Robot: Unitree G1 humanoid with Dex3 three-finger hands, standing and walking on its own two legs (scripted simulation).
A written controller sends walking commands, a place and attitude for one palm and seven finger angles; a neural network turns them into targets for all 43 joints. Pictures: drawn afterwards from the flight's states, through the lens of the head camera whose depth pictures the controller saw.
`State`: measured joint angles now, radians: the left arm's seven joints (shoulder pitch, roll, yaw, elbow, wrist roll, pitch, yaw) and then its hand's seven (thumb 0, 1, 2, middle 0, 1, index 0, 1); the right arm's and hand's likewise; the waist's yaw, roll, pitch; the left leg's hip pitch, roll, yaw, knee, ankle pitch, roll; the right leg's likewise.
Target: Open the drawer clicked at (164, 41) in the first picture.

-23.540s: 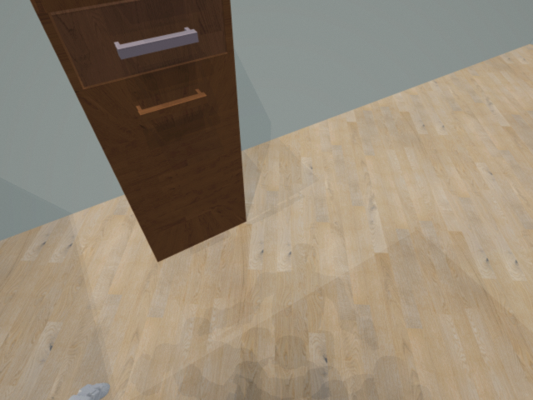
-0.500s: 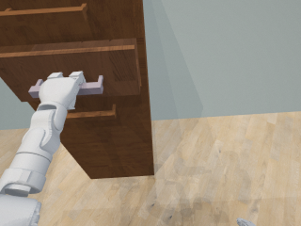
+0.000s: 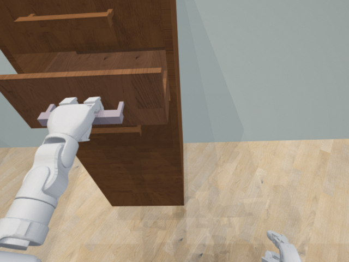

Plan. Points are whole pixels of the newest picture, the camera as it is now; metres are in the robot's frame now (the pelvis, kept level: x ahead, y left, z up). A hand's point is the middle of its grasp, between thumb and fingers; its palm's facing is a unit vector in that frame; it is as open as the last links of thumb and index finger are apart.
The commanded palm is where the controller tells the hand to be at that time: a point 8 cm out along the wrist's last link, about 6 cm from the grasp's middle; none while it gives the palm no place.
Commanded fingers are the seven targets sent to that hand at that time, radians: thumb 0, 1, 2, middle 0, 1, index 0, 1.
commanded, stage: pull the drawer open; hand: left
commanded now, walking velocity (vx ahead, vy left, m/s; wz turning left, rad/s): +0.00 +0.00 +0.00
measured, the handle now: (83, 112) +0.41 +0.26 +0.14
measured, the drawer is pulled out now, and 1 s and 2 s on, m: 0.11 0.23 0.30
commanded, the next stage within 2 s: none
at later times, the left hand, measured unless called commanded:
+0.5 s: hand (76, 155) +0.30 +0.24 +0.11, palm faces +0.07 -0.07 -1.00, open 5.6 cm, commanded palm +0.27 +0.25 +0.17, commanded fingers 0.00 0.90 0.90 -0.40 -1.35 -0.40 -1.35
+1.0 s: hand (66, 180) +0.24 +0.24 +0.11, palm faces +0.07 -0.08 -0.99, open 5.6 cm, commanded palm +0.21 +0.25 +0.17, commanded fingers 0.00 0.90 0.90 -0.40 -1.35 -0.40 -1.35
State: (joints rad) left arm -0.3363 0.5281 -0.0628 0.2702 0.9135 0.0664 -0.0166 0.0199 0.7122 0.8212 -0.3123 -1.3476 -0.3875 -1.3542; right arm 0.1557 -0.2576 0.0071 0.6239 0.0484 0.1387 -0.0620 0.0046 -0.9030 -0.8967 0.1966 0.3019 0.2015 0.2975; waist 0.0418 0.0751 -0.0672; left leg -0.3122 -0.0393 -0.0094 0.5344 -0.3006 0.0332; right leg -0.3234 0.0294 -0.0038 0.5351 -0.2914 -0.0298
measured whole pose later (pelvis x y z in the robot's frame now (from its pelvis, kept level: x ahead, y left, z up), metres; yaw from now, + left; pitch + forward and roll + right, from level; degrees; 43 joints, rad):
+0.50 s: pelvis +0.00 +0.00 +0.00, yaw +0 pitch +2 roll +0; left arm -0.09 0.52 -0.04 0.02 0.89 0.07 0.01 0.03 0.71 0.83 -0.29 -1.35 -0.41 -1.35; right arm 0.11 -0.26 0.01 0.63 0.04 0.10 -0.06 0.01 -0.90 -0.90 0.20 0.30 0.20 0.30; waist 0.07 0.09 -0.05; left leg -0.26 -0.04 -0.01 0.51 -0.29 0.03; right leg -0.28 0.03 0.00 0.53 -0.29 -0.03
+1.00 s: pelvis -0.01 +0.00 +0.00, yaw +0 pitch +0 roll +0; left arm 0.13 0.52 -0.01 -0.19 0.87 0.07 0.02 0.03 0.70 0.82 -0.31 -1.35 -0.42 -1.35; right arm 0.08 -0.25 0.03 0.63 0.02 0.10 -0.05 0.01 -0.90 -0.90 0.20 0.30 0.20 0.30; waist 0.09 0.10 -0.03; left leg -0.22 -0.04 -0.01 0.49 -0.27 0.03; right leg -0.24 0.03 0.00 0.50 -0.26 -0.03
